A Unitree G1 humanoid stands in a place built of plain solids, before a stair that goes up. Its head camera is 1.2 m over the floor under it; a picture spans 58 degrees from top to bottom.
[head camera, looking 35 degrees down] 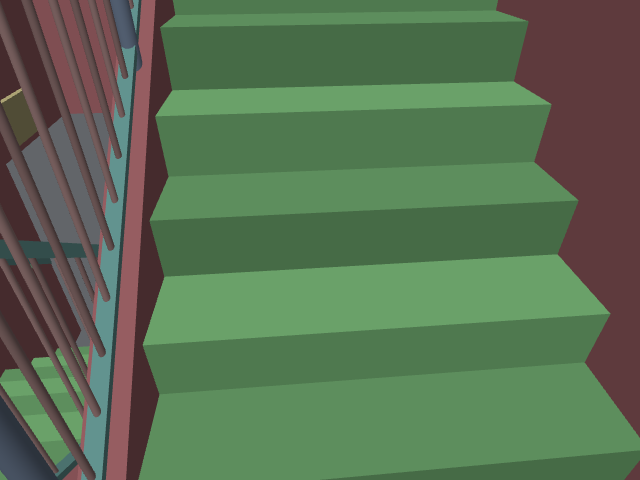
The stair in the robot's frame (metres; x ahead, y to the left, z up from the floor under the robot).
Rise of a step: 0.19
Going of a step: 0.26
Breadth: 1.20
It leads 5 degrees to the left of straight ahead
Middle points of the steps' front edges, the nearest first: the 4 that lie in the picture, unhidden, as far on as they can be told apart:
0.77 -0.17 0.39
1.03 -0.14 0.58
1.29 -0.12 0.77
1.54 -0.10 0.97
